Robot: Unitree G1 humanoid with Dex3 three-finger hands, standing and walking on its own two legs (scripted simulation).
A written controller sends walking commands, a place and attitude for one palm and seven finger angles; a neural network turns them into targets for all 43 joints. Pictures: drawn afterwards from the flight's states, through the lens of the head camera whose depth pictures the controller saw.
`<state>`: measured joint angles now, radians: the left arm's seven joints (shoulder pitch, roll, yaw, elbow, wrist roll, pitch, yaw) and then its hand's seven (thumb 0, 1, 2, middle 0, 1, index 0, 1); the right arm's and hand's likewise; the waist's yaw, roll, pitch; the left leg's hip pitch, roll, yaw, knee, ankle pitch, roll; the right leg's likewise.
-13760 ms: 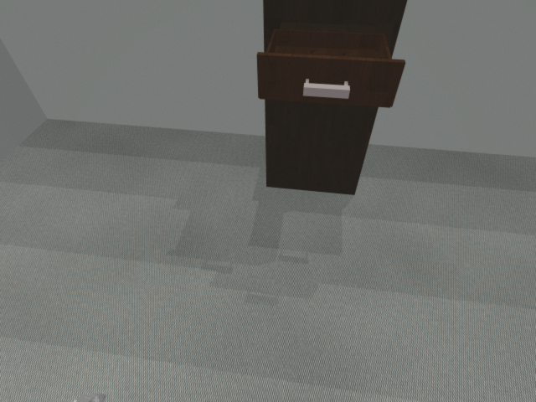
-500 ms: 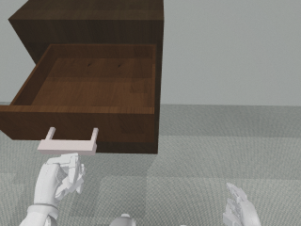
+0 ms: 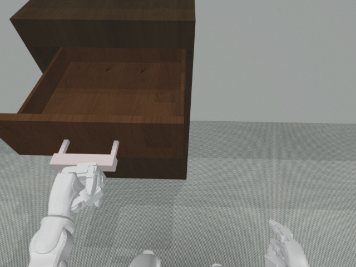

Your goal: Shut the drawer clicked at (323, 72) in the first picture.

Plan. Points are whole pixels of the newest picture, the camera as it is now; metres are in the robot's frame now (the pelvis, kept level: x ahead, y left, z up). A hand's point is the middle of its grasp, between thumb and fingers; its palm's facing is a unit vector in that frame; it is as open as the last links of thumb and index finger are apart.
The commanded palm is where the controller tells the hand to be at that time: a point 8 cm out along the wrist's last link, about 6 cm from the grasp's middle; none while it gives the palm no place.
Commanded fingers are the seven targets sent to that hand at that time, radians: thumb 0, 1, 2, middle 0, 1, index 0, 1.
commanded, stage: push the drawer shut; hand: left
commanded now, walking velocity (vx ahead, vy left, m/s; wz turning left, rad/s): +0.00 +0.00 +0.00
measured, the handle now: (87, 153) +0.35 +0.22 +0.06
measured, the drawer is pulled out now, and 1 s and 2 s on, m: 0.27 0.14 0.03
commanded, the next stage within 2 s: none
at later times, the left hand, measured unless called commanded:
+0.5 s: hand (105, 163) +0.32 +0.17 +0.06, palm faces -0.01 -1.00 -0.05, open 3.2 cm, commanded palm +0.31 +0.23 +0.06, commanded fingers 0.00 0.90 0.90 -1.40 -1.60 -1.40 -1.60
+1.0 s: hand (112, 136) +0.40 +0.17 +0.06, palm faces -0.01 -1.00 -0.05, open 3.1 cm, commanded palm +0.38 +0.23 +0.06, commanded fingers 0.00 0.90 0.90 -1.40 -1.60 -1.40 -1.60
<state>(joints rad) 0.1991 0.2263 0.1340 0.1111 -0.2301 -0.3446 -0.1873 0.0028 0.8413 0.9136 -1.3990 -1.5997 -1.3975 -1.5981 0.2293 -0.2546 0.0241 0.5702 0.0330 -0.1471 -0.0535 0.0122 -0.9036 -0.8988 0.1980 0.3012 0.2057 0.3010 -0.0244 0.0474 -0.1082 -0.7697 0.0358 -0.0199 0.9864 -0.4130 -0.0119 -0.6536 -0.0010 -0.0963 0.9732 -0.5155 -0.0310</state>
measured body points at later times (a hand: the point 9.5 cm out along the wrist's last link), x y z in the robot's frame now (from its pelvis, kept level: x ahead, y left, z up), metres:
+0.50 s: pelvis -0.01 +0.01 +0.00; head +0.05 +0.00 +0.45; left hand +0.32 +0.23 +0.06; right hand +0.13 -0.25 -0.10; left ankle +0.04 +0.13 -0.68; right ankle -0.02 -0.10 -0.68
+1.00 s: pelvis -0.01 +0.01 +0.00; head +0.07 +0.01 +0.44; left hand +0.39 +0.23 +0.06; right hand +0.08 -0.25 -0.11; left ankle +0.04 +0.13 -0.68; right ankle -0.02 -0.10 -0.68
